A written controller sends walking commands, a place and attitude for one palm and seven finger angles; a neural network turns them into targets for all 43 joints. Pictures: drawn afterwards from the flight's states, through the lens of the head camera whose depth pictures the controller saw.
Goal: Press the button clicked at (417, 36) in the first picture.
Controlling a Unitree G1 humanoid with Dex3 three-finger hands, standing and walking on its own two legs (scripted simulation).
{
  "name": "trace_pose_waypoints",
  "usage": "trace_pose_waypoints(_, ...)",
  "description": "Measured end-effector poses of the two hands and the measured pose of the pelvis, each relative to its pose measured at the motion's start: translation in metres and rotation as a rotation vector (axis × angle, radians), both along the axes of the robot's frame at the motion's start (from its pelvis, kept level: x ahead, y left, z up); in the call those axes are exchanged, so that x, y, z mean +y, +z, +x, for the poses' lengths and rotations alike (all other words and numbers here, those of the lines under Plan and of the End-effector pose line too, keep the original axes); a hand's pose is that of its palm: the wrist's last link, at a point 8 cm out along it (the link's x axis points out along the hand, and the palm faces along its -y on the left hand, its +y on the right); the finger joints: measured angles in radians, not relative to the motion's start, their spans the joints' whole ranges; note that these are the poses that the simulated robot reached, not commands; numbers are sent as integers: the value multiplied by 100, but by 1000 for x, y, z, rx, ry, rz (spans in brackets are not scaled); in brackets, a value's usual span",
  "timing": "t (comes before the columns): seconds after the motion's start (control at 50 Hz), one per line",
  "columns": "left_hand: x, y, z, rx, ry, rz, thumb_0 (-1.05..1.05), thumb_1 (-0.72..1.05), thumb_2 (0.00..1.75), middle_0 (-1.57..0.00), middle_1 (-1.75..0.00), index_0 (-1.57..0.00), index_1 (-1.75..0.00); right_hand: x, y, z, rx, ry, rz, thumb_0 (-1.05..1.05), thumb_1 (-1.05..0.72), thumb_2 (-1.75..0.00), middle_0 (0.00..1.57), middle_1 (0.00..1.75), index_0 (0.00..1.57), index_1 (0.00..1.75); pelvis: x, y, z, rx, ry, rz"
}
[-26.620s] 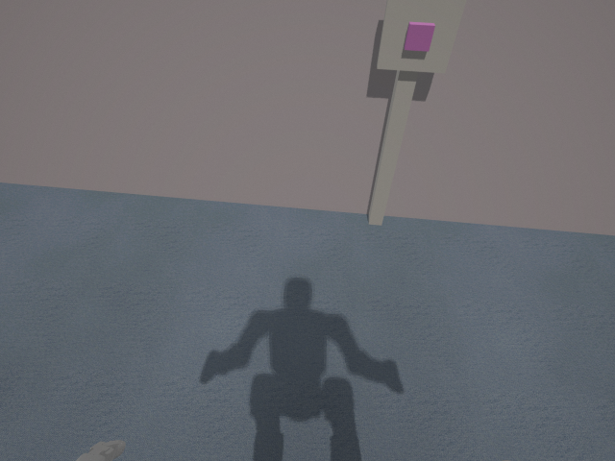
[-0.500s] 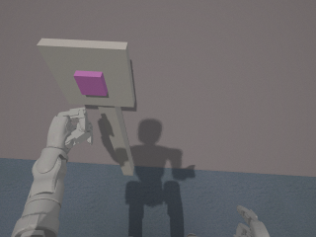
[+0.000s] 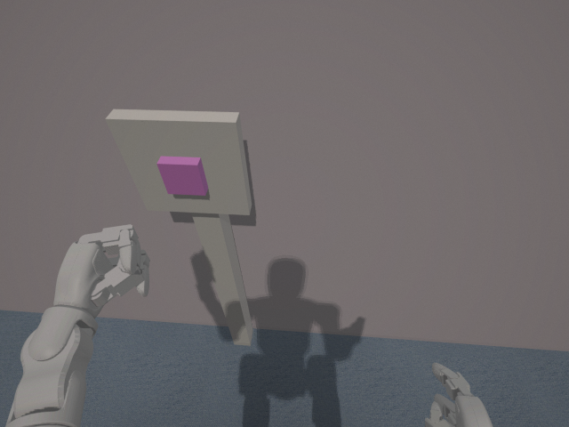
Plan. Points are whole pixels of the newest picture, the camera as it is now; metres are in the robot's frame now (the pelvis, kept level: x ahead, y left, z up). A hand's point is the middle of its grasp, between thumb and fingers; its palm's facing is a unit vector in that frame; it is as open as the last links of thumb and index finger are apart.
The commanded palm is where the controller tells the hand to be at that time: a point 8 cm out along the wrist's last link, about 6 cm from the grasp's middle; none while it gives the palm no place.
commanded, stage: draw the hand back to the body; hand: left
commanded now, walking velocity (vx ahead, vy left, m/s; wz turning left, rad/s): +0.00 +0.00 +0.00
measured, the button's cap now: (184, 175) +0.50 +0.21 +0.09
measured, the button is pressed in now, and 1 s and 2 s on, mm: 0 0 0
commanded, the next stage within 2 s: step back with the hand held close in 1.02 s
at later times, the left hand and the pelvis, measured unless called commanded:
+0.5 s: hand (75, 293) +0.22 +0.24 +0.16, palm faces +0.35 -0.87 -0.35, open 3.1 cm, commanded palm +0.17 +0.28 +0.17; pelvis +0.01 +0.01 +0.02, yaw +0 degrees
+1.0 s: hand (35, 314) +0.19 +0.25 +0.18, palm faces +0.41 -0.83 -0.38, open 3.1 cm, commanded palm +0.14 +0.29 +0.20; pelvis +0.01 +0.01 +0.02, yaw -1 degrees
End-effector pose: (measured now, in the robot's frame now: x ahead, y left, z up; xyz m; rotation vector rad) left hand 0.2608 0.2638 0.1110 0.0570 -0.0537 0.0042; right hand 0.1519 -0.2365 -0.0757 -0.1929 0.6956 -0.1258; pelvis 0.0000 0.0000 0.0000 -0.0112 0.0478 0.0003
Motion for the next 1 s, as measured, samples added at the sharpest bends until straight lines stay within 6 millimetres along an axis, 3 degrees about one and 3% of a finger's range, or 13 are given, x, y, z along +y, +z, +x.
trace_pose_waypoints(0.06,-1,8,-11,-7,-9,1,2,90,90,-130,-150,-130,-150,3,8,10,-53,17,0,1,-90,-90,20,30,20,30,-1,2,-2,-17,6,-1)
trace_pose_waypoints(0.2,-3,23,-36,-1,186,166,1,90,90,-130,-150,-130,-150,10,23,22,-90,34,-14,1,-90,-90,20,30,20,30,0,12,-3,-66,0,1)
trace_pose_waypoints(0.3,5,27,-56,20,277,220,1,90,90,-130,-150,-130,-150,15,24,23,-60,44,-17,1,-90,-90,20,30,20,30,1,18,2,-94,-3,1)
trace_pose_waypoints(0.38,12,42,-67,-6,326,267,2,90,90,-130,-150,-130,-150,21,21,24,-42,61,-12,1,-90,-90,20,30,20,30,5,21,6,-113,-2,0)
trace_pose_waypoints(0.48,15,61,-76,-53,350,310,2,90,90,-131,-150,-130,-150,29,18,27,-32,76,6,1,-90,-90,20,30,20,30,9,23,12,-127,-4,0)
trace_pose_waypoints(0.8,26,92,-111,-133,394,399,1,89,90,-131,-150,-130,-150,37,28,42,-83,87,7,1,-90,-90,20,30,20,30,14,23,17,-145,-13,-8)
trace_pose_waypoints(1.0,27,82,-114,-106,407,367,1,89,90,-131,-150,-130,-150,39,27,34,-70,91,-1,1,-90,-90,20,30,20,30,14,23,9,-149,-12,-6)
